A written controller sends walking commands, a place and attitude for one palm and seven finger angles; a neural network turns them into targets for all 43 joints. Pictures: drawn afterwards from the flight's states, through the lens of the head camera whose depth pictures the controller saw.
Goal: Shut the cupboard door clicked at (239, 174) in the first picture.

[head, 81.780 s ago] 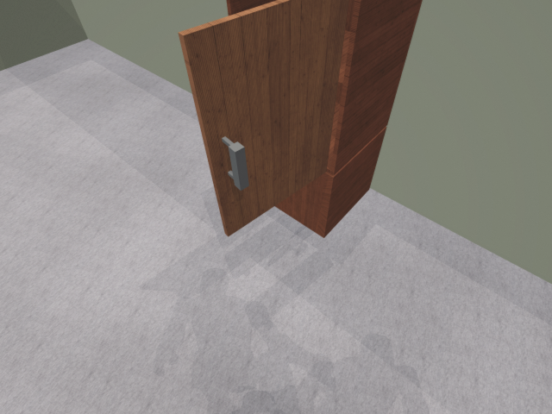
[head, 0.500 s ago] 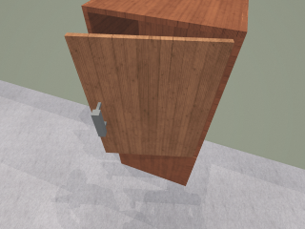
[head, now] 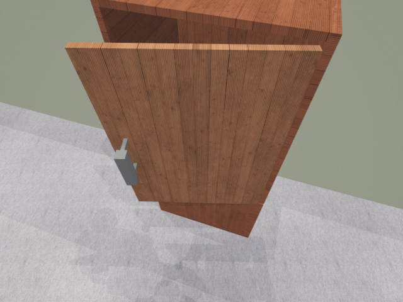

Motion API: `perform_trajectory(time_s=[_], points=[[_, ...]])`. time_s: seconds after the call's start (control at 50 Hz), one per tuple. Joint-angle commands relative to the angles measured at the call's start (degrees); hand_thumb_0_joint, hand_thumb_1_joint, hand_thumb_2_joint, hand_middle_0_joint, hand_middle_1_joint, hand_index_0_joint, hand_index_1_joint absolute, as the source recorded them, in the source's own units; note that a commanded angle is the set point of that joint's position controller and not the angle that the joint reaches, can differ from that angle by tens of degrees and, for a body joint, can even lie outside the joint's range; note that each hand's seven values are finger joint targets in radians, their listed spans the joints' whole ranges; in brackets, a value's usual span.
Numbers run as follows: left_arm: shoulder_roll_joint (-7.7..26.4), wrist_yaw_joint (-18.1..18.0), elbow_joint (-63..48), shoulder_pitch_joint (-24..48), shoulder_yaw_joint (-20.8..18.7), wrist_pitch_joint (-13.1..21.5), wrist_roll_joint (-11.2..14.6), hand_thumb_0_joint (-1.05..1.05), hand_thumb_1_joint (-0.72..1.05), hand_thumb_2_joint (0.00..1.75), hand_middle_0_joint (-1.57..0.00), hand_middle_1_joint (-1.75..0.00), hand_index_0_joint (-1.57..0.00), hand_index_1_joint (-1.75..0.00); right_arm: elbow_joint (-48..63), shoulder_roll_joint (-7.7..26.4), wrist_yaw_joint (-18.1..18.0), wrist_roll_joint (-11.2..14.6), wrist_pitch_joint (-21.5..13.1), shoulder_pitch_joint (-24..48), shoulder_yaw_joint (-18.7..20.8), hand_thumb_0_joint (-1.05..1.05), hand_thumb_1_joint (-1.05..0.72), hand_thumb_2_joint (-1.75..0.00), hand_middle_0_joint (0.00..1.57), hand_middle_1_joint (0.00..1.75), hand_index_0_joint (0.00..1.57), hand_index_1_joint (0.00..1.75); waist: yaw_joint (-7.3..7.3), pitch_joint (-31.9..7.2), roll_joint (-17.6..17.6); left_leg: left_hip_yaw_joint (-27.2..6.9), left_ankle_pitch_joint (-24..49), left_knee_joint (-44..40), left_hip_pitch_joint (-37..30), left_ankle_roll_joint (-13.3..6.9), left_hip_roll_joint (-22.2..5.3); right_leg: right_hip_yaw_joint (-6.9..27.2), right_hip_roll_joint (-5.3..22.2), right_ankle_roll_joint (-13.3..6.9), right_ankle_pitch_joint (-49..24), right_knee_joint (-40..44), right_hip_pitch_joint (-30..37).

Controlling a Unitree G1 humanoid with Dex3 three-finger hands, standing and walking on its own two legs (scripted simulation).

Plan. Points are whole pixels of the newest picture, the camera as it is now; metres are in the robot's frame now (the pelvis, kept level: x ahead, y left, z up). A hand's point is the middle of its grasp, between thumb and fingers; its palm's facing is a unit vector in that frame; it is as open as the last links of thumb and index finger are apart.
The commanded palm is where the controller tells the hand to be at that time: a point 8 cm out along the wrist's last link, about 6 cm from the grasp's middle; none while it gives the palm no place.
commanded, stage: come to a stop and stand still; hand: left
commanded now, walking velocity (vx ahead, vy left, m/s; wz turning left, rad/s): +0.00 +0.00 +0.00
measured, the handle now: (128, 161) +0.44 +0.22 -0.05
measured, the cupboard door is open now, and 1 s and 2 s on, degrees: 17 17 17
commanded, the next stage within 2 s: look again from close up in 0.56 s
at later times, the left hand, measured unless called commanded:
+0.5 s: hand out of the picture -0.04 +0.20 -0.16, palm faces -0.02 -0.97 -0.24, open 7.4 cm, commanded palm none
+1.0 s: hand out of the picture -0.03 +0.17 -0.17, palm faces -0.03 -0.98 -0.20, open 7.3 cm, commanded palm none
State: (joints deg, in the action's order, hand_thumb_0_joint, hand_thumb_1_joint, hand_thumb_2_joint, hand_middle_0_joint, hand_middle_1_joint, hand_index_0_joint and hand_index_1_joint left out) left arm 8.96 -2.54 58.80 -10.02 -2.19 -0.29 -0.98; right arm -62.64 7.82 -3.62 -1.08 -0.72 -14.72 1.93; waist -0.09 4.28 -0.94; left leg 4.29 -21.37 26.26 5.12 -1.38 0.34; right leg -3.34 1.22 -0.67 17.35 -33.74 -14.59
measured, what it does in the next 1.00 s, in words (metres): stands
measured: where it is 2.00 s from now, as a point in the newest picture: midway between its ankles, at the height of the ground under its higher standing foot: outside the picture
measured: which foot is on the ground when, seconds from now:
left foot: down 0.00-1.00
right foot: down 0.00-1.00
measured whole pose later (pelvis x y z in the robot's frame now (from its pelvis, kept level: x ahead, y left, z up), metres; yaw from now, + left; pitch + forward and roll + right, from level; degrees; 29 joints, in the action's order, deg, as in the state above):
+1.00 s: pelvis -0.04 +0.00 +0.00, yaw -2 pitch -2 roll +1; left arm 8.6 -1.9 64.5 -15.0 1.1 0.8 -0.8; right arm -65.7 7.6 -1.6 -0.7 -1.6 -17.1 -1.0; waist 0.2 2.7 -0.5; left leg 4.6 -16.5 25.1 7.1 -1.4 0.5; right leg -1.4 0.9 -0.5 13.7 -27.7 -12.5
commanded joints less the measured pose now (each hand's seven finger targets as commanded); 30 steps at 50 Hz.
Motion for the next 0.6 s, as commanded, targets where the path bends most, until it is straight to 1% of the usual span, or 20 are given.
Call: perform_trajectory(time_s=[0.0, 0.02, 0.04, 0.06, 0.08, 0.1, 0.12, 0.14, 0.16, 0.18, 0.2, 0.22, 0.24, 0.28, 0.3, 0.32, 0.38, 0.4, 0.46, 0.58], points=[[5.9, -0.5, -1.4, -6.5, -1.0, 0.7, 0.2, 0.0, 0.9, 0.9, -0.2, -0.3, -0.2, -0.3, 2.0, 4.6, 0.1, 0.2, -0.2, -5.3, 1.1, 0.0, -0.9, -0.9, 0.2, 0.3, 0.2, 0.3, -0.3, -7.7, 1.8, -3.4, 36.5, 1.4, 1.2, -0.1, -6.7, 6.2, 7.1, -3.1, -38.9, 1.2, 7.7], [9.2, -2.1, 0.5, -12.0, -1.3, 1.5, 0.2, 0.0, 0.9, 0.9, -0.2, -0.3, -0.2, -0.3, 6.5, 10.5, 1.2, 1.5, -0.4, 0.1, 2.3, 0.0, -0.9, -0.9, 0.2, 0.3, 0.2, 0.3, -1.93, -11.6, 8.3, -0.9, 34.6, 13.4, 4.1, 1.3, -8.2, 5.7, 7.9, -0.8, -51.0, 4.3, 9.4], [9.7, -2.1, -2.6, -11.9, -1.6, 2.1, -0.2, 0.0, 0.9, 0.9, -0.2, -0.3, -0.2, -0.3, 9.7, 6.4, 1.9, 0.9, -0.6, -1.0, 1.7, 0.0, -0.9, -0.9, 0.2, 0.3, 0.2, 0.3, -1.53, -12.4, 11.8, -2.3, 7.8, 15.6, 14.0, 0.8, -2.9, 12.9, 12.6, -4.9, -63.0, 2.4, 17.4], [9.3, -2.0, -2.9, -10.5, -1.0, 2.5, -0.4, 0.0, 0.9, 0.9, -0.2, -0.3, -0.2, -0.3, 10.1, 4.7, 2.0, 1.3, -0.5, 0.7, 1.1, 0.0, -0.9, -0.9, 0.2, 0.3, 0.2, 0.3, -1.04, -12.2, 10.7, -3.1, -4.5, 14.4, 17.0, 0.8, -2.4, 13.4, 14.9, -7.6, -65.8, 2.4, 18.1], [9.0, -1.7, -4.2, -9.0, -0.7, 2.4, -0.6, 0.0, 0.9, 0.9, -0.2, -0.3, -0.2, -0.3, 10.3, 3.9, 2.1, 1.4, -0.3, -0.3, 0.8, 0.0, -0.9, -0.9, 0.2, 0.3, 0.2, 0.3, 0.11, -13.0, 6.9, -3.1, -4.2, 9.7, 14.2, 0.8, -2.2, 11.4, 13.8, -8.1, -60.0, 2.1, 16.3], [9.2, -1.4, -4.7, -5.8, -0.3, 2.3, 0.0, 0.0, 0.9, 0.9, -0.2, -0.3, -0.2, -0.3, 9.2, 3.3, 2.3, 1.1, 0.0, -1.9, 0.6, 0.0, -0.9, -0.9, 0.2, 0.3, 0.2, 0.3, 1.63, -11.5, -0.8, -1.5, 3.4, 3.0, 8.0, 1.0, -1.8, 8.9, 11.8, -7.2, -49.0, 1.4, 11.1], [8.9, -1.1, -5.2, -4.0, 0.1, 2.1, 0.6, 0.0, 0.9, 0.9, -0.2, -0.3, -0.2, -0.3, 8.3, 4.8, 2.4, 0.6, -0.1, -3.5, 0.7, 0.0, -0.9, -0.9, 0.2, 0.3, 0.2, 0.3, 2.59, -7.8, -4.3, -3.8, 13.6, -0.1, 4.4, 0.4, -3.8, 7.5, 8.5, -4.9, -33.0, 1.4, 3.9], [7.8, -0.8, -5.7, -3.6, 0.3, 1.9, 0.7, 0.0, 0.9, 0.9, -0.2, -0.3, -0.2, -0.3, 8.8, 6.8, 2.3, 0.2, -0.2, -2.9, 0.6, 0.0, -0.9, -0.9, 0.2, 0.3, 0.2, 0.3, 1.64, -5.2, -5.2, -6.2, 20.3, -0.3, 5.5, -0.9, -7.6, 6.2, 5.4, -2.8, -20.6, 3.8, 1.1], [7.2, -0.6, -5.4, -3.6, 0.7, 1.3, 0.4, 0.0, 0.9, 0.9, -0.2, -0.3, -0.2, -0.3, 9.2, 7.4, 2.3, 0.0, -0.3, -1.4, 0.4, 0.0, -0.9, -0.9, 0.2, 0.3, 0.2, 0.3, 1.06, -1.8, -7.4, -8.1, 21.7, -2.3, 7.6, -1.6, -8.7, 5.1, 3.6, -2.0, -12.4, 4.4, 0.5], [6.7, -0.4, -5.0, -4.1, 1.0, 0.9, 0.3, 0.0, 0.9, 0.9, -0.2, -0.3, -0.2, -0.3, 9.6, 7.9, 2.2, 0.1, -0.3, -0.1, 0.1, 0.0, -0.9, -0.9, 0.2, 0.3, 0.2, 0.3, 0.35, 1.1, -6.6, -8.6, 18.6, -3.9, 9.8, -2.0, -8.8, 4.7, 2.5, -1.7, -7.3, 5.6, 0.4], [7.0, -0.1, -4.5, -4.3, 1.0, 1.0, 0.1, 0.0, 0.9, 0.9, -0.2, -0.3, -0.2, -0.3, 9.8, 8.2, 2.2, 0.0, -0.4, 0.3, 0.0, 0.0, -0.9, -0.9, 0.2, 0.3, 0.2, 0.3, 0.1, 2.2, -4.8, -8.8, 17.7, -4.8, 10.3, -2.3, -8.5, 4.6, 2.3, -1.7, -6.9, 6.4, 0.7], [6.9, 0.1, -4.2, -4.7, 1.3, 0.9, 0.2, 0.0, 0.9, 0.9, -0.2, -0.3, -0.2, -0.3, 9.9, 8.9, 2.2, 0.2, -0.5, 0.5, -0.1, 0.0, -0.9, -0.9, 0.2, 0.3, 0.2, 0.3, 0.09, 2.4, -1.7, -8.6, 13.3, -5.7, 10.5, -2.2, -8.2, 5.0, 2.4, -1.5, -5.5, 7.5, 0.8], [6.8, 0.3, -4.1, -5.0, 1.5, 0.9, 0.2, 0.0, 0.9, 0.9, -0.2, -0.3, -0.2, -0.3, 10.0, 9.0, 2.3, 0.2, -0.4, 0.7, -0.3, 0.0, -0.9, -0.9, 0.2, 0.3, 0.2, 0.3, 0.09, 2.7, -0.3, -8.4, 7.3, -6.8, 10.6, -2.0, -7.6, 6.0, 2.7, -1.6, -3.1, 9.2, 0.2], [7.4, 0.7, -3.9, -5.1, 1.7, 0.8, 0.2, 0.0, 0.9, 0.9, -0.2, -0.3, -0.2, -0.3, 9.7, 9.4, 2.6, 0.1, -0.2, 0.1, -0.5, 0.0, -0.9, -0.9, 0.2, 0.3, 0.2, 0.3, 0.5, 3.5, 0.5, -8.2, -1.9, -8.8, 11.5, -1.7, -6.4, 7.3, 3.0, -1.7, 2.6, 11.4, -1.2], [7.6, 0.8, -3.9, -5.0, 1.7, 0.9, 0.1, 0.0, 0.9, 0.9, -0.2, -0.3, -0.2, -0.3, 9.5, 9.2, 2.7, -0.1, -0.3, -0.2, -0.5, 0.0, -0.9, -0.9, 0.2, 0.3, 0.2, 0.3, 0.55, 3.6, -0.5, -8.4, -2.1, -9.7, 11.3, -1.8, -6.3, 7.3, 3.0, -1.8, 2.0, 11.3, -1.2], [7.7, 0.8, -3.8, -5.5, 1.7, 0.8, 0.1, 0.0, 0.9, 0.9, -0.2, -0.3, -0.2, -0.3, 9.2, 9.6, 2.8, -0.1, -0.2, -0.4, -0.6, 0.0, -0.9, -0.9, 0.2, 0.3, 0.2, 0.3, 0.44, 3.6, -0.5, -8.4, -4.3, -10.2, 11.9, -1.7, -6.2, 7.3, 2.9, -1.6, 3.6, 11.7, -1.3], [7.9, 0.9, -3.4, -6.8, 1.6, 0.9, 0.0, 0.0, 0.9, 0.9, -0.2, -0.3, -0.2, -0.3, 8.5, 9.6, 2.9, -0.1, -0.2, -1.4, -0.7, 0.0, -0.9, -0.9, 0.2, 0.3, 0.2, 0.3, 0.46, 2.2, 2.2, -8.0, -4.8, -10.0, 11.6, -1.8, -5.5, 8.2, 3.2, -1.4, 6.1, 12.7, -1.4], [7.9, 0.9, -3.2, -6.9, 1.6, 1.1, 0.0, 0.0, 0.9, 0.9, -0.2, -0.3, -0.2, -0.3, 8.1, 9.2, 2.9, -0.1, -0.3, -1.9, -0.8, 0.0, -0.9, -0.9, 0.2, 0.3, 0.2, 0.3, 0.46, 1.3, 2.3, -7.6, -3.5, -9.9, 10.7, -1.8, -5.6, 8.0, 3.5, -1.5, 5.7, 12.9, -1.1], [7.9, 0.9, -2.3, -7.5, 1.8, 1.3, 0.2, 0.0, 0.9, 0.9, -0.2, -0.3, -0.2, -0.3, 6.7, 9.2, 2.9, 0.0, -0.5, -2.8, -1.1, 0.0, -0.9, -0.9, 0.2, 0.3, 0.2, 0.3, 0.52, 1.2, 2.1, -7.7, -2.6, -9.5, 10.6, -1.6, -5.3, 8.6, 4.0, -1.6, 5.9, 13.1, -1.3], [7.1, 0.8, 0.4, -8.7, 2.2, 1.7, 0.5, 0.0, 0.9, 0.9, -0.2, -0.3, -0.2, -0.3, 3.2, 8.0, 2.7, 0.4, -0.9, -4.9, -1.8, 0.0, -0.9, -0.9, 0.2, 0.3, 0.2, 0.3, 0.41, 0.7, 2.7, -6.8, 2.7, -8.4, 9.3, -1.3, -5.3, 8.6, 4.8, -1.9, 1.4, 12.9, 0.0]])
